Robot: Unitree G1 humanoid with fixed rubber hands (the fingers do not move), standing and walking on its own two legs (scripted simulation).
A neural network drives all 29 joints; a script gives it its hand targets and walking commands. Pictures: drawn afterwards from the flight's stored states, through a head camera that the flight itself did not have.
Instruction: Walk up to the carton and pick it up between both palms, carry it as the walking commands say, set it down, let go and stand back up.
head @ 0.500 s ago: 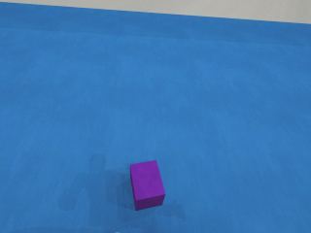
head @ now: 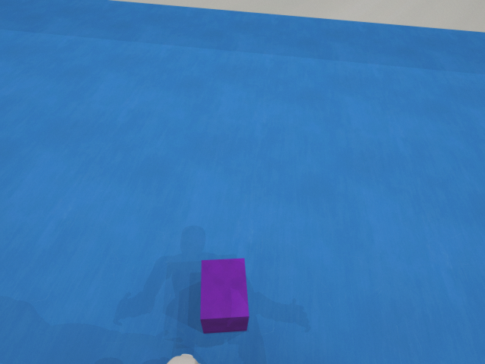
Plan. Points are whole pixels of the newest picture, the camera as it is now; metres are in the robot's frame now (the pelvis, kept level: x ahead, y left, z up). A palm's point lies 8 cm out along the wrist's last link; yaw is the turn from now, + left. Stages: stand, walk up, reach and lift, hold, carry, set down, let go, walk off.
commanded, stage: walk up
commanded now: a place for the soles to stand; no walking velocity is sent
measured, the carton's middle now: (224, 295) +0.48 +0.05 -0.65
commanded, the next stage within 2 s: reach and lift in 1.58 s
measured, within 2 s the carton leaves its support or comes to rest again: neither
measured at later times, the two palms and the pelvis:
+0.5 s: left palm out of the picture +0.08 +0.34 -0.10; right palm out of the picture +0.09 -0.33 -0.08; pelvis +0.00 +0.00 -0.01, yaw +4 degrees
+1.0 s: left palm out of the picture +0.06 +0.35 -0.11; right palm out of the picture +0.10 -0.32 -0.07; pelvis +0.00 +0.01 +0.00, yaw +5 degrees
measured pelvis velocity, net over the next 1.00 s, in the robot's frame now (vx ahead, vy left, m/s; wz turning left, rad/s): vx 0.00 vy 0.01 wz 0.09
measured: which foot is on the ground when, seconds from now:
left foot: up 0.00-0.06, down 0.08-1.00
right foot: down 0.00-1.00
